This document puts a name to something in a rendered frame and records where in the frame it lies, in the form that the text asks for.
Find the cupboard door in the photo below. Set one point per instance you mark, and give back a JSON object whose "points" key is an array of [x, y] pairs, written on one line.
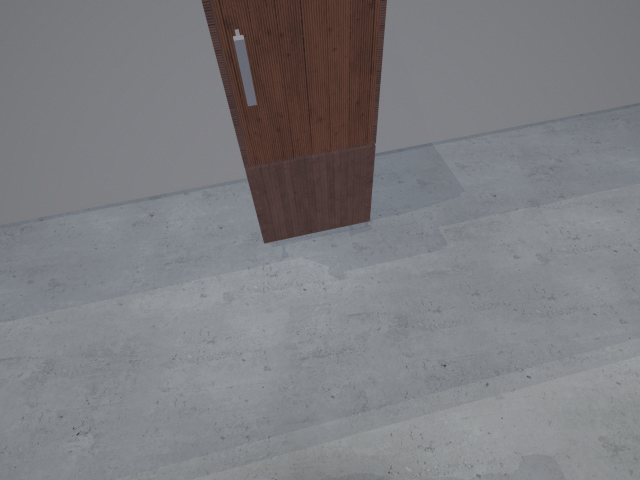
{"points": [[313, 65]]}

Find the handle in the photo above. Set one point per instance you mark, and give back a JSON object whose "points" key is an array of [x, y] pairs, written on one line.
{"points": [[244, 68]]}

